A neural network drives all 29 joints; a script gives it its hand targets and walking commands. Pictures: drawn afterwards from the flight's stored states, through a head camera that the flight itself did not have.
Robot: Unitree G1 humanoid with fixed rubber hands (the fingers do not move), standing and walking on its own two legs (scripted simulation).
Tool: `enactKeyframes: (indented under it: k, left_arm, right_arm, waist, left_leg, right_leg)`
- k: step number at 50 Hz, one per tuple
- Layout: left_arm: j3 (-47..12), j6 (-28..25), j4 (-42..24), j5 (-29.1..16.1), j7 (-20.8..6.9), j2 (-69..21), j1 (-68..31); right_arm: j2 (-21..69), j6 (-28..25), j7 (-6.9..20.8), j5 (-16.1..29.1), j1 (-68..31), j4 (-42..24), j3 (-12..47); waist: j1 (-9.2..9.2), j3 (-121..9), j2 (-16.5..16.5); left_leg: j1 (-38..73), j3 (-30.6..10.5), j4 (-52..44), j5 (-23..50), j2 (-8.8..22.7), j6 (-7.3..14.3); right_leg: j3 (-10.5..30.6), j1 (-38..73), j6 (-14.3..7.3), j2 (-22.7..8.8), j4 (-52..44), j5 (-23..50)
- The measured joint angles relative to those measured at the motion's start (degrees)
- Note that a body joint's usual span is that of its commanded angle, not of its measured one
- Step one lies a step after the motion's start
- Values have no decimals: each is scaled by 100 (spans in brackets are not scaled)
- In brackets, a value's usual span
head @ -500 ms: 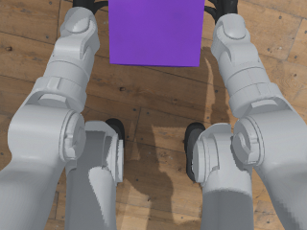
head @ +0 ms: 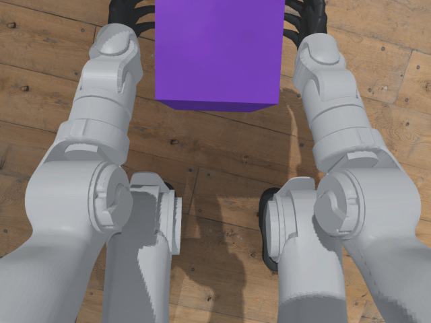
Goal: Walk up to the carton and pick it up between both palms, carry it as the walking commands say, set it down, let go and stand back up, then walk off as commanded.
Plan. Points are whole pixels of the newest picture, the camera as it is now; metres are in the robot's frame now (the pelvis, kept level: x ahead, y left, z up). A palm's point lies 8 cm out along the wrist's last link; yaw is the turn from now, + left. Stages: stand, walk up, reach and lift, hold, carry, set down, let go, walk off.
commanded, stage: reach and lift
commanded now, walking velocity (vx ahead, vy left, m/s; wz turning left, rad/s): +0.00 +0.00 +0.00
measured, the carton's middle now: (216, 52) +0.52 +0.02 -0.24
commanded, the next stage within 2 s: none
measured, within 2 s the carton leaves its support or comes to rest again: neither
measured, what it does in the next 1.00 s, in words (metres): stands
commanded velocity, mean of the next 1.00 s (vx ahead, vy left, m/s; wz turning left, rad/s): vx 0.00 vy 0.00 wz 0.00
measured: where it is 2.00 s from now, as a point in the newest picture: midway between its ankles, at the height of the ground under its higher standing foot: (217, 239)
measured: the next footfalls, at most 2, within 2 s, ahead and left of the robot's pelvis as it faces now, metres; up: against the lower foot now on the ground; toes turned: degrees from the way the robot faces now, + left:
none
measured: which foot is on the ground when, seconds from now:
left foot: down 0.00-1.00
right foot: down 0.00-1.00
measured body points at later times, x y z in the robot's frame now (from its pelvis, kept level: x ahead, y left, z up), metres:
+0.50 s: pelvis +0.00 +0.00 +0.01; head +0.35 +0.01 +0.29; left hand +0.54 +0.16 -0.14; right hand +0.54 -0.11 -0.14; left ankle +0.11 +0.14 -0.33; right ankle +0.10 -0.14 -0.33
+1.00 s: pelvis -0.01 +0.00 +0.05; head +0.32 +0.02 +0.35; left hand +0.54 +0.16 -0.07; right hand +0.54 -0.11 -0.07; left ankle +0.11 +0.15 -0.33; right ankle +0.10 -0.14 -0.33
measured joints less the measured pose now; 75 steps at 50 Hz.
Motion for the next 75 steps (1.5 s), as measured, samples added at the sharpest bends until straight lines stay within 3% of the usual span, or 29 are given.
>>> enactKeyframes:
  k: [10, 33, 46, 75]
  left_arm:
    - [167, 157, -289, 192, -59, -101, 172]
    - [376, 550, -1268, 398, 263, -496, 435]
    - [657, 829, -1459, 833, 199, -732, 554]
    - [903, 1033, -1785, 1077, 123, -1129, 1236]
  right_arm:
    - [136, 135, -17, -171, 135, -234, -155]
    - [629, 524, -410, -349, 548, -1422, -490]
    - [789, 812, -216, -765, 648, -1601, -849]
    - [1109, 1045, -67, -1047, 1310, -1914, -1042]
  waist:
    - [-17, -115, 34]
    - [-13, -659, 47]
    - [-44, -1159, 35]
    - [-58, -1876, 80]
  left_leg:
    - [4, -11, -72, -2, -76, -17]
    - [-59, -51, -551, 259, -254, -70]
    - [72, -119, -1010, 350, -343, -74]
    - [946, -194, -1979, 450, -407, -56]
  right_leg:
    - [37, 15, 33, 54, -71, -15]
    - [128, -33, 129, 182, -542, 222]
    - [126, 126, 119, 196, -1023, 296]
    - [197, 992, 85, 242, -1995, 408]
